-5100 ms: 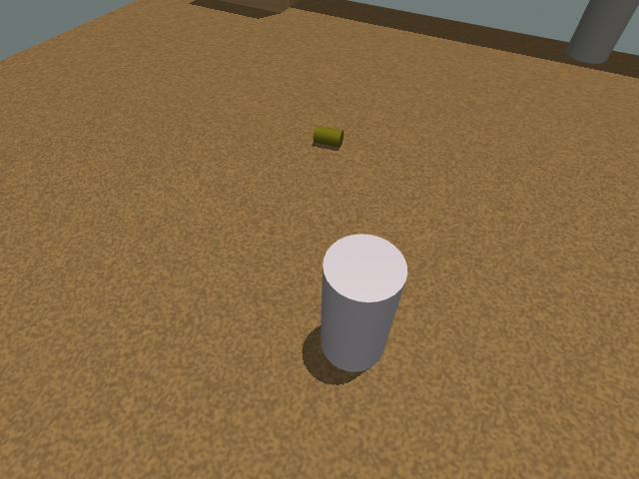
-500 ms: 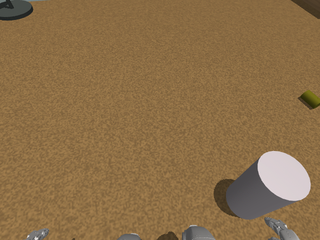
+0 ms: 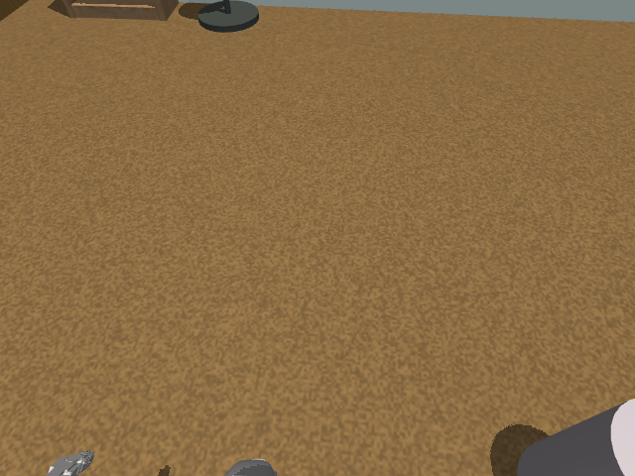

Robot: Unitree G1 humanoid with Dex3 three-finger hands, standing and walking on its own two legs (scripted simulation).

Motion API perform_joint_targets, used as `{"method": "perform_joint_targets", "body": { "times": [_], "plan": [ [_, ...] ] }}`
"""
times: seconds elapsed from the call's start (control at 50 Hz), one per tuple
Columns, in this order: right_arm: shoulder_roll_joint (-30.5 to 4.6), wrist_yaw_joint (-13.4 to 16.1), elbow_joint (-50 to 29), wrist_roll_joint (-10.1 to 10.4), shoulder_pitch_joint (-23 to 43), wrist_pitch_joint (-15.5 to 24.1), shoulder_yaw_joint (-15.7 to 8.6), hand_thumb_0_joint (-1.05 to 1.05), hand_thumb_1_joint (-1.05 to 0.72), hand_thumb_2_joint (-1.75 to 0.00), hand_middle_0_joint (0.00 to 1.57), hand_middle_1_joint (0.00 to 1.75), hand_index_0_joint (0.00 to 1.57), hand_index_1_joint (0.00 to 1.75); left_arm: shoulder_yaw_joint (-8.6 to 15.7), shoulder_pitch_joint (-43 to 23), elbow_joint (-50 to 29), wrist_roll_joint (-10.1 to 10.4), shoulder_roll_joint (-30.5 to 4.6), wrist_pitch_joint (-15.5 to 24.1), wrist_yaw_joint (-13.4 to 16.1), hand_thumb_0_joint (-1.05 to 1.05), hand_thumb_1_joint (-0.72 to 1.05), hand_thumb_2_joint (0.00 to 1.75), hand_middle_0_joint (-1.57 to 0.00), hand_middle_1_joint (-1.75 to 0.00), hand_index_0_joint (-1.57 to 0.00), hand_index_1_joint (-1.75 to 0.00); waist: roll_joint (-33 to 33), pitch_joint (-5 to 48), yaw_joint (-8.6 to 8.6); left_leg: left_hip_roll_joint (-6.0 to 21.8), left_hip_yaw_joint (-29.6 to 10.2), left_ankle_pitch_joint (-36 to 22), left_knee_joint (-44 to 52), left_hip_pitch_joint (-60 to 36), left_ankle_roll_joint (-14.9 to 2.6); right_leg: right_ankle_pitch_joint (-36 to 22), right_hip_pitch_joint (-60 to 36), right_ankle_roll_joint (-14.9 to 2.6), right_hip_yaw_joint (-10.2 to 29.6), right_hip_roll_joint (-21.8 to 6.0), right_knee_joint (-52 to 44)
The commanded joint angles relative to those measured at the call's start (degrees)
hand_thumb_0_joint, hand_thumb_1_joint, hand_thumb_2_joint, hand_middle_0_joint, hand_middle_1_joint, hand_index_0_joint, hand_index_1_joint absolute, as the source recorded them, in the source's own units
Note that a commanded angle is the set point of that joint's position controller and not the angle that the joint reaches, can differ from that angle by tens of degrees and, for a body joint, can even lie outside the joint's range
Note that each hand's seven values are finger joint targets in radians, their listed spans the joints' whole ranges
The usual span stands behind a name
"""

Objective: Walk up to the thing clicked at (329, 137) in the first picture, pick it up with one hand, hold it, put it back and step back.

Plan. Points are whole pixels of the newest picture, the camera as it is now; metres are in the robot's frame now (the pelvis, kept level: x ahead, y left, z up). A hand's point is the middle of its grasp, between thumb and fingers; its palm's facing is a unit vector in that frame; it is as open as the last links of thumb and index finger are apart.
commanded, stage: walk up
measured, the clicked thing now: out of the picture +0.72 -1.64 -0.72
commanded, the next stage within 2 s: none
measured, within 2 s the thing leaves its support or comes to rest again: neither
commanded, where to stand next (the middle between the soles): +0.10 -0.01 m, yaw +16 degrees
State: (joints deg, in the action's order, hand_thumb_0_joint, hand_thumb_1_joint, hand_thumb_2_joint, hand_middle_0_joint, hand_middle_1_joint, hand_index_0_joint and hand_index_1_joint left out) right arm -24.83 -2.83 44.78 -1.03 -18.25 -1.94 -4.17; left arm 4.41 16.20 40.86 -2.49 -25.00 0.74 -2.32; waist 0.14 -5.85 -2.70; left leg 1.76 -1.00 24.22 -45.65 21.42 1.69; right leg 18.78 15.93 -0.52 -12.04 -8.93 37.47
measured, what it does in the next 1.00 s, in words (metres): steps on the spot: left foot, then right foot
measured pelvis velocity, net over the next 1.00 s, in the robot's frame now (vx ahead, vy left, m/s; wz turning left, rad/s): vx -0.01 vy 0.03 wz -0.16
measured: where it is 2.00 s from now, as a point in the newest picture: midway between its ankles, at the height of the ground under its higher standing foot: outside the picture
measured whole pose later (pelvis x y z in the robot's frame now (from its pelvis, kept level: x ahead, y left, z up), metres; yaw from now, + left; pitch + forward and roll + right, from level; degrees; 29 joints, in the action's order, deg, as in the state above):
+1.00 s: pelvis -0.01 +0.03 +0.00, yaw -9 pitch -3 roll +0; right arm -21.9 -1.4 48.5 -1.8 -13.5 1.0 -3.2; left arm 3.8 17.2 48.1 -0.7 -27.2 -0.2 -1.1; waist 3.4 -5.7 0.7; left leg 1.7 2.7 17.4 -34.3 14.6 -1.0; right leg 22.4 26.7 -0.1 6.0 1.7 57.4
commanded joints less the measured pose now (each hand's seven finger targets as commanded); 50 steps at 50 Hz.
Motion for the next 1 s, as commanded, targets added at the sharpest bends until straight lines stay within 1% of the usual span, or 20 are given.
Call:
{"method": "perform_joint_targets", "body": {
  "times": [0.0, 0.02, 0.06, 0.08, 0.16, 0.22, 0.36, 0.38, 0.4, 0.42, 0.44, 0.54, 0.64, 0.72, 0.74, 0.78, 0.8, 0.82, 0.88, 0.98],
  "plan": [
    [-10.0, 2.4, -1.7, 0.4, -5.8, 4.0, -3.9, 0.00, -0.90, -0.90, 0.20, 0.30, 0.20, 0.30, 4.2, -2.7, -4.8, 0.7, -13.6, -0.5, 0.5, 0.00, 0.90, 0.90, -0.20, -0.30, -0.20, -0.30, 4.6, 7.8, 2.89, -3.8, 4.4, -6.5, 15.2, -13.2, -1.79, 4.5, 3.5, -7.57, 7.4, -9.3, -2.3],
    [-11.5, 3.0, -1.0, 0.2, -7.4, 4.5, -4.4, 0.00, -0.90, -0.90, 0.20, 0.30, 0.20, 0.30, 3.0, -0.5, -4.3, 1.0, -10.6, -1.0, 0.6, 0.00, 0.90, 0.90, -0.20, -0.30, -0.20, -0.30, -2.5, 8.7, 3.76, -3.6, -0.1, -3.9, 19.4, -17.7, -3.43, 7.6, 7.9, -4.85, 5.0, -6.3, 7.0],
    [-19.5, 4.1, -4.7, -1.5, -3.3, 5.0, -5.2, 0.00, -0.90, -0.90, 0.20, 0.30, 0.20, 0.30, 2.1, 0.3, -4.7, 1.6, -7.4, -1.7, 0.6, 0.00, 0.90, 0.90, -0.20, -0.30, -0.20, -0.30, -12.7, 3.7, 2.47, 16.1, -37.7, 7.9, 30.4, -12.2, -13.18, 13.8, 24.0, 0.93, 8.1, 4.3, 24.1],
    [-21.4, 4.0, -3.9, -0.3, -3.4, 4.8, -5.7, 0.00, -0.90, -0.90, 0.20, 0.30, 0.20, 0.30, 3.2, -3.3, -4.1, 1.3, -12.1, -1.4, 1.2, 0.00, 0.90, 0.90, -0.20, -0.30, -0.20, -0.30, -13.1, 0.6, 4.64, 18.3, -40.7, 8.8, 32.4, -5.5, -18.00, 15.0, 20.6, 0.03, 12.7, 2.3, 26.2],
    [-12.6, 5.0, -4.3, 0.2, 0.0, 5.7, -2.6, 0.00, -0.90, -0.90, 0.20, 0.30, 0.20, 0.30, 3.0, 3.4, 0.3, 2.1, -10.9, -0.8, 1.5, 0.00, 0.90, 0.90, -0.20, -0.30, -0.20, -0.30, -11.6, 3.1, 1.07, 8.4, -17.6, -27.4, 20.0, -10.7, -13.43, 7.5, 17.1, -0.27, 13.5, 1.6, 21.1],
    [-12.7, 5.0, -3.9, 0.2, -1.8, 5.8, -2.5, 0.00, -0.90, -0.90, 0.20, 0.30, 0.20, 0.30, 2.7, 1.0, 0.5, 1.8, -9.3, -0.6, 1.6, 0.00, 0.90, 0.90, -0.20, -0.30, -0.20, -0.30, -11.9, 5.7, 2.46, 8.0, -16.6, -39.3, 16.9, -10.0, -13.95, 8.1, 11.3, -0.06, 11.3, 3.4, 16.4],
    [-12.8, 4.9, -5.9, 0.7, 3.3, 3.8, -2.4, 0.00, -0.90, -0.90, 0.20, 0.30, 0.20, 0.30, 2.2, 4.2, 3.2, 2.2, -7.7, 0.8, 2.4, 0.00, 0.90, 0.90, -0.20, -0.30, -0.20, -0.30, -9.8, 8.8, -0.07, 4.5, -13.5, -34.9, 7.0, -1.2, -11.93, -3.3, -4.0, -2.07, 7.7, 7.8, -2.7],
    [-11.4, 4.3, -7.9, 0.7, 8.5, 3.1, -3.1, 0.00, -0.90, -0.90, 0.20, 0.30, 0.20, 0.30, 1.8, 10.7, 5.1, 2.9, -8.8, 0.6, 2.7, 0.00, 0.90, 0.90, -0.20, -0.30, -0.20, -0.30, -6.8, 8.9, -1.41, 4.1, -3.5, -19.9, -1.3, -4.8, -8.95, -11.0, -1.2, -3.04, 14.0, 5.6, -8.6],
    [-8.8, 3.9, -8.7, 0.9, 8.7, 2.2, -2.3, 0.00, -0.90, -0.90, 0.20, 0.30, 0.20, 0.30, 2.8, 10.2, 4.8, 1.9, -13.7, 1.4, 3.0, 0.00, 0.90, 0.90, -0.20, -0.30, -0.20, -0.30, 5.9, 7.0, -0.60, -2.7, -0.7, -7.8, -13.2, 3.9, -5.53, -17.9, -2.3, -6.58, 32.7, -3.5, -12.3],
    [-7.8, 4.1, -9.2, 0.6, 8.6, 1.7, -1.7, 0.00, -0.90, -0.90, 0.20, 0.30, 0.20, 0.30, 3.2, 8.5, 3.2, 1.5, -16.1, 1.8, 3.0, 0.00, 0.90, 0.90, -0.20, -0.30, -0.20, -0.30, 11.1, 4.2, 0.52, -7.3, -0.7, 10.3, -17.4, 15.0, -3.61, -16.2, -6.6, -11.96, 47.4, -9.8, -16.1],
    [-8.6, 4.5, -8.2, 0.0, 5.4, 1.4, -2.1, 0.00, -0.90, -0.90, 0.20, 0.30, 0.20, 0.30, 3.8, 4.9, 2.2, 1.4, -18.8, 1.9, 3.3, 0.00, 0.90, 0.90, -0.20, -0.30, -0.20, -0.30, 12.6, 5.1, 1.89, -4.9, -4.6, 13.8, -20.7, 15.3, -3.62, -9.1, -5.5, -17.03, 55.6, -16.0, -18.8],
    [-9.8, 2.8, -4.4, 0.5, 6.2, 0.9, -3.2, 0.00, -0.90, -0.90, 0.20, 0.30, 0.20, 0.30, 2.7, 1.5, 1.7, 0.9, -14.2, 2.0, 3.9, 0.00, 0.90, 0.90, -0.20, -0.30, -0.20, -0.30, 11.7, 3.2, 2.40, -2.8, -2.4, 1.5, -17.1, 9.8, -3.06, -0.8, 0.8, -9.36, 35.9, -0.5, -14.8],
    [-8.6, 2.5, -5.6, 0.0, 10.5, 1.2, -3.0, 0.00, -0.90, -0.90, 0.20, 0.30, 0.20, 0.30, 2.9, 5.9, 0.8, 0.6, -13.9, 1.4, 3.7, 0.00, 0.90, 0.90, -0.20, -0.30, -0.20, -0.30, 13.3, 7.6, -0.39, -4.6, -1.2, 5.2, -3.8, 7.1, -1.99, -5.6, -4.5, -10.90, 35.9, 0.8, -12.4],
    [-7.3, 3.2, -2.5, -0.1, 4.4, 2.6, -3.2, 0.00, -0.90, -0.90, 0.20, 0.30, 0.20, 0.30, 2.0, 0.7, -1.8, 1.7, -12.4, -0.1, 3.4, 0.00, 0.90, 0.90, -0.20, -0.30, -0.20, -0.30, 12.1, 10.6, 3.62, -6.5, 0.3, -6.2, 14.3, -12.2, -2.57, -16.7, 6.0, -8.19, 32.5, 2.4, -2.7],
    [-8.4, 3.5, -2.0, -0.5, 3.4, 3.0, -3.7, 0.00, -0.90, -0.90, 0.20, 0.30, 0.20, 0.30, 1.2, 1.3, -2.0, 2.0, -9.6, -0.5, 3.4, 0.00, 0.90, 0.90, -0.20, -0.30, -0.20, -0.30, 8.3, 10.6, 4.26, -4.5, -2.5, -7.8, 18.1, -18.3, -3.47, -11.1, 11.6, -5.43, 30.7, 6.0, 2.4],
    [-16.8, 3.9, -3.8, -1.3, 5.4, 3.4, -5.5, 0.00, -0.90, -0.90, 0.20, 0.30, 0.20, 0.30, 0.2, 3.3, -1.9, 2.1, -7.0, -0.5, 4.1, 0.00, 0.90, 0.90, -0.20, -0.30, -0.20, -0.30, -9.1, 7.6, 3.88, 18.9, -32.7, 10.0, 30.2, -18.0, -8.56, 11.1, 25.7, -0.70, 22.8, 15.8, 19.1],
    [-18.1, 3.5, -3.7, -0.3, 8.1, 3.3, -6.2, 0.00, -0.90, -0.90, 0.20, 0.30, 0.20, 0.30, 1.5, 2.7, -0.3, 1.4, -13.0, -0.5, 4.7, 0.00, 0.90, 0.90, -0.20, -0.30, -0.20, -0.30, -7.4, 4.4, 4.79, 24.5, -35.5, 15.5, 32.8, -7.7, -13.96, 12.3, 21.2, 0.01, 22.8, 10.7, 25.2],
    [-18.0, 3.2, -4.0, -0.4, 11.1, 3.3, -6.2, 0.00, -0.90, -0.90, 0.20, 0.30, 0.20, 0.30, 2.0, 3.5, 0.5, 1.3, -14.6, -0.3, 4.6, 0.00, 0.90, 0.90, -0.20, -0.30, -0.20, -0.30, -8.6, 0.3, 3.44, 24.9, -35.8, 18.6, 34.7, -0.7, -16.89, 12.0, 18.0, 0.25, 22.6, 9.8, 28.5],
    [-11.8, 3.3, -3.4, -0.4, 12.7, 4.6, -3.8, 0.00, -0.90, -0.90, 0.20, 0.30, 0.20, 0.30, 3.0, 6.0, 4.5, 1.8, -13.3, -0.4, 2.8, 0.00, 0.90, 0.90, -0.20, -0.30, -0.20, -0.30, -5.2, -3.0, 1.00, 11.7, -16.3, 7.1, 29.4, -3.3, -10.67, 3.2, 18.1, -0.19, 21.8, 9.4, 25.7],
    [-13.1, 2.2, -1.0, -1.0, 5.9, 5.1, -3.7, 0.00, -0.90, -0.90, 0.20, 0.30, 0.20, 0.30, 2.0, 3.0, 3.5, 1.2, -10.5, 0.7, 1.0, 0.00, 0.90, 0.90, -0.20, -0.30, -0.20, -0.30, -12.5, 0.1, 4.61, 10.5, -10.3, 5.4, 28.1, -11.3, -12.08, 5.0, 15.3, 0.99, 15.7, 9.2, 12.0]
  ]
}}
